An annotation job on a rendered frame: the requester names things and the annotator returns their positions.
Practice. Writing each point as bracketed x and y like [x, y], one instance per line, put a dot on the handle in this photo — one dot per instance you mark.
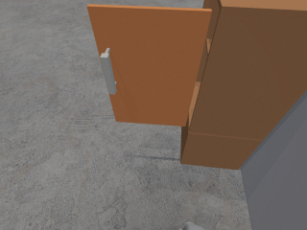
[108, 72]

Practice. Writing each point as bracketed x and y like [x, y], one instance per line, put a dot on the cupboard door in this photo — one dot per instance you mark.
[155, 55]

